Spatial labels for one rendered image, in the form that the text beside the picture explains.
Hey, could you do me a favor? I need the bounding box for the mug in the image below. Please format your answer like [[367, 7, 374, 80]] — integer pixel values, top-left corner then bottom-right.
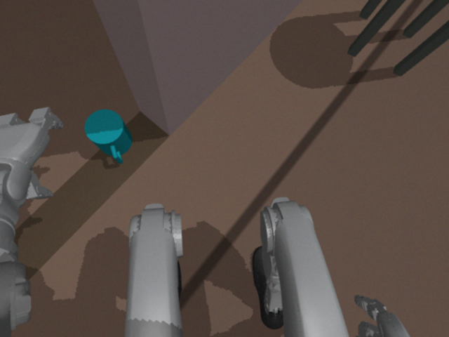
[[85, 110, 133, 164]]

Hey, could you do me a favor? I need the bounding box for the right robot foot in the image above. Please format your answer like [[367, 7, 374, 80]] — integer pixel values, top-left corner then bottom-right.
[[253, 246, 283, 329]]

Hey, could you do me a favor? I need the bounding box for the right robot hand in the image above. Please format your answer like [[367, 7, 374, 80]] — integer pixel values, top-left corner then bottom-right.
[[354, 295, 410, 337]]

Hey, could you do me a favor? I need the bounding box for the left robot arm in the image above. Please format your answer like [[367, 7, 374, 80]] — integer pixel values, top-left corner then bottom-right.
[[0, 158, 32, 337]]

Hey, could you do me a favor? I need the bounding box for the left robot hand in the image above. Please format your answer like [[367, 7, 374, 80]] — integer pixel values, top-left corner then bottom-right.
[[0, 107, 63, 200]]

